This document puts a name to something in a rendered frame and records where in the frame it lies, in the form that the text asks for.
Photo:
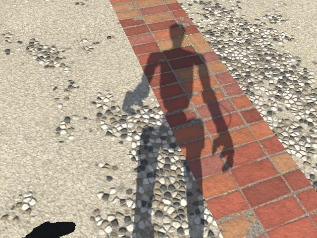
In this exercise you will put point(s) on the robot left hand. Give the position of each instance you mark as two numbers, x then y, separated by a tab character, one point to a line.
52	230

